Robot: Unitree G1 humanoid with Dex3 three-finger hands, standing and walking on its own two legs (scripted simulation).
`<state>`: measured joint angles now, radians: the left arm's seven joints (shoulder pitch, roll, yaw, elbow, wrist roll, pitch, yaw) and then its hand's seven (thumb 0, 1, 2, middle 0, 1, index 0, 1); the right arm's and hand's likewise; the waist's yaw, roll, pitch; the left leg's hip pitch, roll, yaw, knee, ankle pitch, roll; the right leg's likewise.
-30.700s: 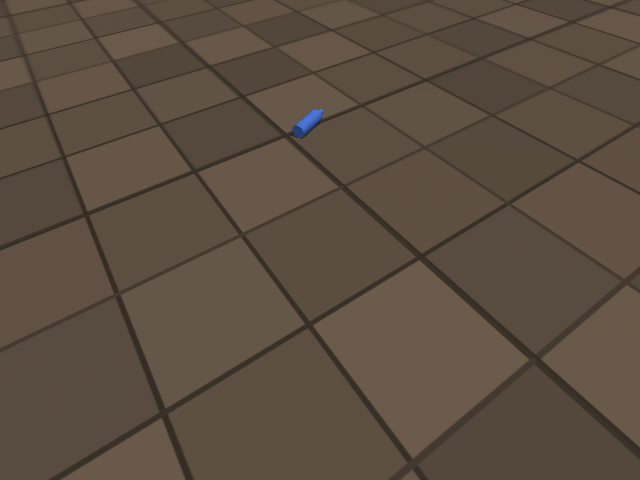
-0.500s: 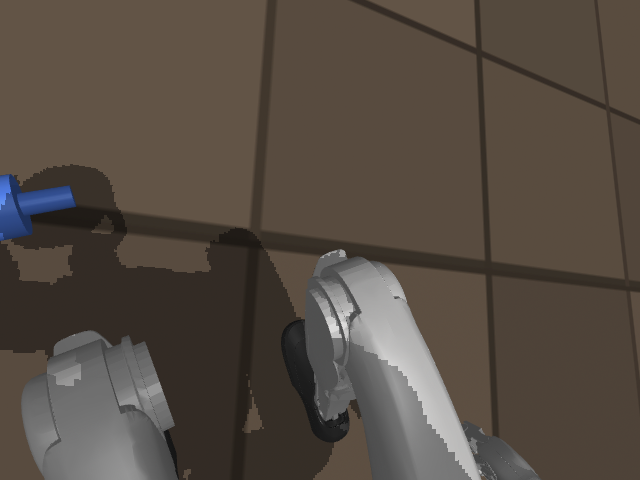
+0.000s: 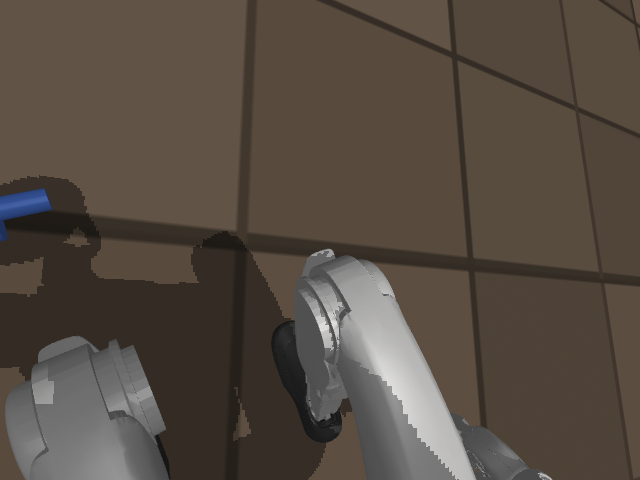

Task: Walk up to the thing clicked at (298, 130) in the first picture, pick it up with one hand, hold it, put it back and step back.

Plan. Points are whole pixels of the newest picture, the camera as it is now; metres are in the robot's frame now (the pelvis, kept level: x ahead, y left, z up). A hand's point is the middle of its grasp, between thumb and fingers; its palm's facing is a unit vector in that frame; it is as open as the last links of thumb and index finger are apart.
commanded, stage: open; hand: left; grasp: from above
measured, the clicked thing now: out of the picture +0.47 +0.32 -0.26
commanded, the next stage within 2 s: withdraw in 0.84 s
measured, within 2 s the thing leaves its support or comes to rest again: rests again in 0.20 s
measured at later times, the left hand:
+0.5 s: hand out of the picture +0.45 +0.34 -0.22, palm faces -0.44 -0.13 -0.89, open 12.4 cm
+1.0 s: hand out of the picture +0.45 +0.34 -0.22, palm faces -0.44 -0.13 -0.89, open 13.6 cm
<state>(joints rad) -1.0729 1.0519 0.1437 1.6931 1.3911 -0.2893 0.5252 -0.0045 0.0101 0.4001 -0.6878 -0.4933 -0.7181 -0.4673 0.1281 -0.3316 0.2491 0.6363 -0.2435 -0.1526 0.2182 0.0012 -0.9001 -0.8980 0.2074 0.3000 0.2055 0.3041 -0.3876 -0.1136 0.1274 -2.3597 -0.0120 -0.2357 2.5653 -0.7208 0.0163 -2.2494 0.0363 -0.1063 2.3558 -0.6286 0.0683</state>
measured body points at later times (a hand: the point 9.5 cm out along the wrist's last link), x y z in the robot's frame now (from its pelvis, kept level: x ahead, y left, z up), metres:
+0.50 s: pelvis +0.00 +0.00 +0.00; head +0.26 +0.13 +0.34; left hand +0.47 +0.34 -0.17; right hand +0.05 -0.26 -0.04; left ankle +0.06 +0.12 -0.27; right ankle +0.13 -0.14 -0.27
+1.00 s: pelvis +0.00 +0.00 +0.00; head +0.26 +0.14 +0.34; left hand +0.47 +0.35 -0.17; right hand +0.05 -0.26 -0.04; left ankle +0.06 +0.12 -0.27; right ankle +0.13 -0.14 -0.27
